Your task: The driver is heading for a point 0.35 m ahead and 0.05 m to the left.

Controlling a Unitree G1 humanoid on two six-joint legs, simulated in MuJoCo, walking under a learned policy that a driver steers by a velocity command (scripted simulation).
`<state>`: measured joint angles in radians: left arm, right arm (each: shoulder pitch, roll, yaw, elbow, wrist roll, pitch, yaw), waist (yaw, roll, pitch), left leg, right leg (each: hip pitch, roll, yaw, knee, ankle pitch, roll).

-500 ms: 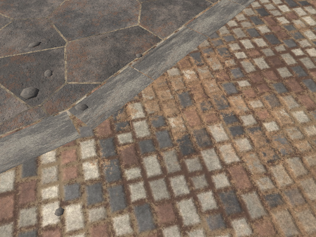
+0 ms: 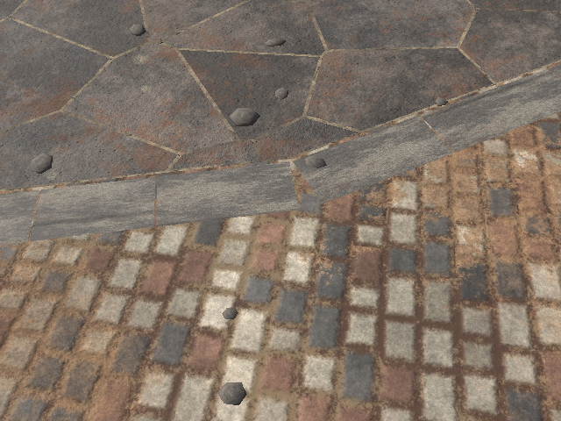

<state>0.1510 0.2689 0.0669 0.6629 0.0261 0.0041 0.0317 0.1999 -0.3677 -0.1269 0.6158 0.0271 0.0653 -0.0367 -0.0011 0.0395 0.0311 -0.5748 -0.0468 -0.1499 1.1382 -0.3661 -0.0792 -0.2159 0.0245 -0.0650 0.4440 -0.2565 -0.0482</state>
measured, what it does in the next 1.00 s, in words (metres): walks ahead: left foot, then right foot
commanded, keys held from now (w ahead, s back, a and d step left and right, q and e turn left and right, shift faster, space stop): q+shift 0.38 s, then e+shift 0.02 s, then w+e+shift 0.38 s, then shift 0.22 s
